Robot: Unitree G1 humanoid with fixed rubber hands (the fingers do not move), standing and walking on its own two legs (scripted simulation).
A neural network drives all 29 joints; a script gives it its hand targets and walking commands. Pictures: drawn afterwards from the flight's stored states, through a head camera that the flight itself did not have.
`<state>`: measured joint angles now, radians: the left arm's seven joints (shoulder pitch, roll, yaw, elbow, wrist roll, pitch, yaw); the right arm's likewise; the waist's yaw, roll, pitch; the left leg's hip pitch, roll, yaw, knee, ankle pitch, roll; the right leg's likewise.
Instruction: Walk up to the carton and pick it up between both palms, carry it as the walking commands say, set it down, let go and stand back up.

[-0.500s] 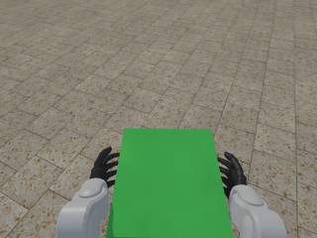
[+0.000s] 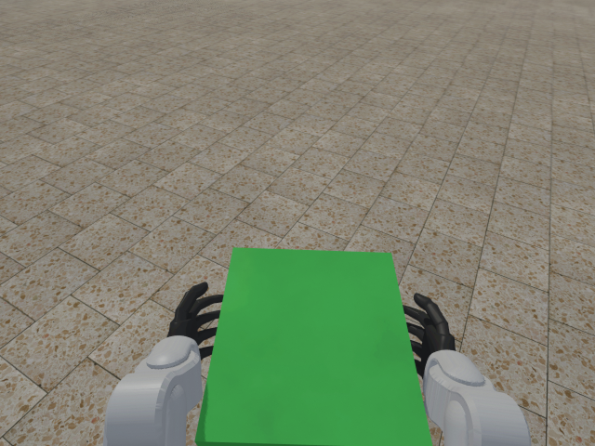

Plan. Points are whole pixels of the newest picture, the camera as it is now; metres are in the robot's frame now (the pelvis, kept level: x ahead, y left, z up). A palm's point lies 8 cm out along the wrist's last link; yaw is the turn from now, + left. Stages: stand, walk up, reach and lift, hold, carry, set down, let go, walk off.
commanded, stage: carry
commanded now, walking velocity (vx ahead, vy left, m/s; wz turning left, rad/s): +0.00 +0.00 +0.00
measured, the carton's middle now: (307, 378) +0.23 +0.00 +0.01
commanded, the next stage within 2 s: none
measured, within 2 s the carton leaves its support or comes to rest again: neither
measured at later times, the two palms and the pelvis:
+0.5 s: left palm (183, 342) +0.23 +0.15 +0.09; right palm (431, 356) +0.23 -0.14 +0.09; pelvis +0.00 +0.01 +0.00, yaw +0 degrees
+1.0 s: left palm (175, 333) +0.25 +0.17 +0.09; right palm (416, 349) +0.24 -0.12 +0.09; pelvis +0.01 +0.02 +0.00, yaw -1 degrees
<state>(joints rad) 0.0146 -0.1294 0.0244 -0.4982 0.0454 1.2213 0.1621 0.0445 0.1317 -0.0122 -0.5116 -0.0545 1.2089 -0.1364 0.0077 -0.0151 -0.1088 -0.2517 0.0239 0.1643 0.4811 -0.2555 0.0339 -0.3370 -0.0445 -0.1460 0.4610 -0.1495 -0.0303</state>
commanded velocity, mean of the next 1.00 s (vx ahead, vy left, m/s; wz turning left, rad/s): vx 0.00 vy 0.00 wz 0.00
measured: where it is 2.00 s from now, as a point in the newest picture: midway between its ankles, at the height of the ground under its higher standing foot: outside the picture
